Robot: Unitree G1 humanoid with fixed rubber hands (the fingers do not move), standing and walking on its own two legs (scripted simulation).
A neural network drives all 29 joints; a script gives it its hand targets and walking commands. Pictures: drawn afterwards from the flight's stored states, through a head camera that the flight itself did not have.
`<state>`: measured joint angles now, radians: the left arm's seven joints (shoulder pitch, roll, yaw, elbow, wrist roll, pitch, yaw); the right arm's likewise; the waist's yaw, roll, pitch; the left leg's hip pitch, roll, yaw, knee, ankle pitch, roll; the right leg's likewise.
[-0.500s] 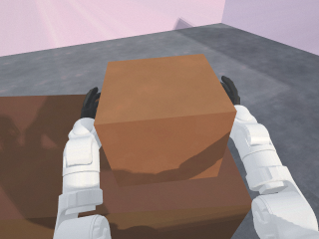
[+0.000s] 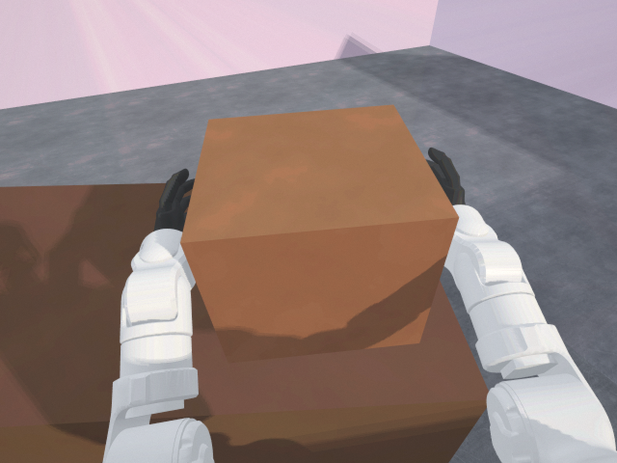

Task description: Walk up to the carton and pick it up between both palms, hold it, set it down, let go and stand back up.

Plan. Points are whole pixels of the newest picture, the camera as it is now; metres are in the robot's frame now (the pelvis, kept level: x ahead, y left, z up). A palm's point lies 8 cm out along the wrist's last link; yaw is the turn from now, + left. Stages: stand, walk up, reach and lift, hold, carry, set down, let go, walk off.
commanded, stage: hold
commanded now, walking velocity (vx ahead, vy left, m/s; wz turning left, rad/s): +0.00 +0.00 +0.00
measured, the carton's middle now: (313, 230) +0.38 +0.00 +0.16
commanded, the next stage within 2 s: none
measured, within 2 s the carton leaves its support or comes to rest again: neither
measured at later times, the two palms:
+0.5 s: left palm (175, 233) +0.36 +0.17 +0.18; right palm (447, 211) +0.37 -0.18 +0.19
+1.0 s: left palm (173, 233) +0.36 +0.17 +0.18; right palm (446, 208) +0.37 -0.17 +0.20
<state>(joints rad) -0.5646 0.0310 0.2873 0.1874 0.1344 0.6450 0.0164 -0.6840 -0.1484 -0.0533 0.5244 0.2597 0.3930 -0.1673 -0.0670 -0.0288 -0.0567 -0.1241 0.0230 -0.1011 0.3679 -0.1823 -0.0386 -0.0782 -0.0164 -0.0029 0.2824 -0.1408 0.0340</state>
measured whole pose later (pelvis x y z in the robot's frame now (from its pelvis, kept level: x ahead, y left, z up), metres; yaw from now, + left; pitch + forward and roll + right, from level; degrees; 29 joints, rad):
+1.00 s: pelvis +0.00 +0.00 +0.00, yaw +0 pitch -3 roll -1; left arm -0.56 0.03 0.28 0.18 0.13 0.64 0.02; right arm -0.68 -0.15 -0.04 0.51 0.26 0.40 -0.17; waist -0.07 -0.03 -0.06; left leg -0.13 0.03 -0.10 0.36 -0.18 -0.04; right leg -0.08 -0.01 0.00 0.28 -0.14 0.03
